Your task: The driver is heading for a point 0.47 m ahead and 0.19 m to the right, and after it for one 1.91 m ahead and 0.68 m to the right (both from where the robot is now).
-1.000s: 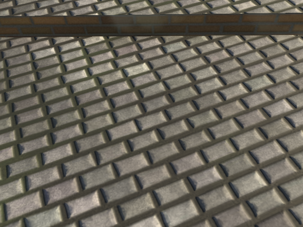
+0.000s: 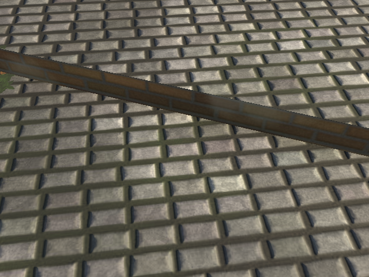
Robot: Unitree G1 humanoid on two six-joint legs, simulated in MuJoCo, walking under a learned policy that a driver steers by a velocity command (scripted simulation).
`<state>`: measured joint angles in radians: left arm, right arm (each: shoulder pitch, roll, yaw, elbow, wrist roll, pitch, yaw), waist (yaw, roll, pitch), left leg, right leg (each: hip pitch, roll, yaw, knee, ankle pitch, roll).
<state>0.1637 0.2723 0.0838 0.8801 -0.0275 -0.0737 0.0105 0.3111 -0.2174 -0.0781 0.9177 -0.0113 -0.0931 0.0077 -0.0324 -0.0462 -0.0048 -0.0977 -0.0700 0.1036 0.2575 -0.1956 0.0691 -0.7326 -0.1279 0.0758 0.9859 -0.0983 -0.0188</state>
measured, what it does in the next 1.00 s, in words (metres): walks ahead, turning right: right foot, then left foot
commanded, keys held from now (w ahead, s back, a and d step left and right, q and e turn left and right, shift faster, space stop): w+e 0.04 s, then e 0.96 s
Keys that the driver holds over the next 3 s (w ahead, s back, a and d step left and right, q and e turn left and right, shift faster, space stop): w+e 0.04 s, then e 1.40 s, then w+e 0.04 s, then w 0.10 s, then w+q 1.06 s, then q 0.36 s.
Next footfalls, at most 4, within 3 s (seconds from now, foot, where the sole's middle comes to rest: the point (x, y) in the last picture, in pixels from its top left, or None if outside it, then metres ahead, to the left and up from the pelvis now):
0.22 right None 0.31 -0.14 -0.78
0.72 left None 0.38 0.07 -0.78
1.14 right None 0.21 -0.14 -0.78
1.56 left None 0.38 0.00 -0.78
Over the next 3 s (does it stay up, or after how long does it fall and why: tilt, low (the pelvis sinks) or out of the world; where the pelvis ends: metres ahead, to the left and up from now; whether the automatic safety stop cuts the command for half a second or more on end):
stays up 0.72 -0.43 -0.02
